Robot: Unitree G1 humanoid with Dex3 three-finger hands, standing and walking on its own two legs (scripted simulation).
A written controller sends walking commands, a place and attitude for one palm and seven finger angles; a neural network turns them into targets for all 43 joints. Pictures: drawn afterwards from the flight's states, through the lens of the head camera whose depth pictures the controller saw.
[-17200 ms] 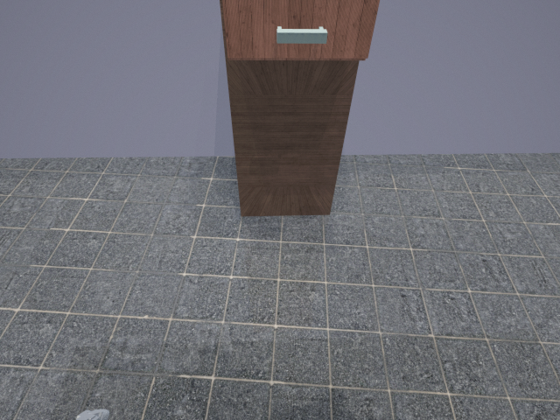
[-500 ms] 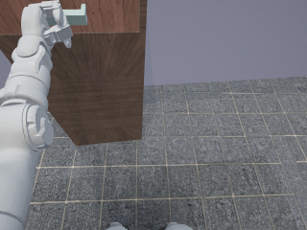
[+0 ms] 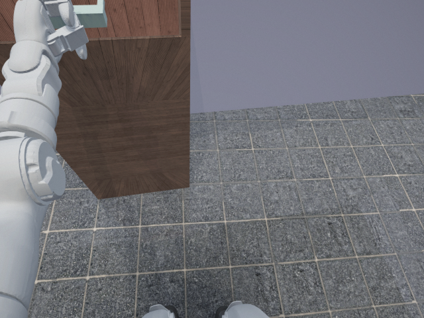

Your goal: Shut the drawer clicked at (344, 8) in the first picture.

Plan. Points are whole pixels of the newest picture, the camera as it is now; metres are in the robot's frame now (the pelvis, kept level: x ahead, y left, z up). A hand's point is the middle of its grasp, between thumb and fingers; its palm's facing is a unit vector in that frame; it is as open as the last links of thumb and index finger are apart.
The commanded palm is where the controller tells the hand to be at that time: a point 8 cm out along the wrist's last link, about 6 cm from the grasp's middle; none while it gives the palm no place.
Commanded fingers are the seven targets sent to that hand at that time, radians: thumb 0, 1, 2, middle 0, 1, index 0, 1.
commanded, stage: pull the fist back off the drawer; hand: left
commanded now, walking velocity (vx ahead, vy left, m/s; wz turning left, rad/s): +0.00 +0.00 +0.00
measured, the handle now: (68, 9) +0.64 +0.17 +0.17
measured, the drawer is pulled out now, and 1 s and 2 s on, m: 0.00 0.00 0.00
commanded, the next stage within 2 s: draw the hand back to the body in 0.48 s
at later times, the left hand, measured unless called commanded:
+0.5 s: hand (89, 39) +0.56 +0.13 +0.18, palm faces +0.01 -1.00 +0.01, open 3.2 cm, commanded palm +0.53 +0.18 +0.17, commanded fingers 0.00 0.90 0.90 -1.40 -1.60 -1.40 -1.60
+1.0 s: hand (52, 97) +0.43 +0.17 +0.18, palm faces +0.04 -1.00 -0.01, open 3.3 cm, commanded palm +0.39 +0.21 +0.18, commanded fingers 0.00 0.90 0.90 -1.40 -1.60 -1.40 -1.60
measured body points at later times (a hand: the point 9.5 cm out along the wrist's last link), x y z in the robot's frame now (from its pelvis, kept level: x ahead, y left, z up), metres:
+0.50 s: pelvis +0.03 +0.00 +0.00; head +0.10 +0.00 +0.45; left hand +0.55 +0.18 +0.18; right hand +0.00 -0.26 -0.11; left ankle +0.03 +0.09 -0.71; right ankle -0.01 -0.11 -0.71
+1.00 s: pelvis +0.04 -0.02 +0.02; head +0.04 -0.04 +0.47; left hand +0.42 +0.22 +0.18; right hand +0.17 -0.28 -0.09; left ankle +0.03 +0.09 -0.71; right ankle -0.01 -0.11 -0.71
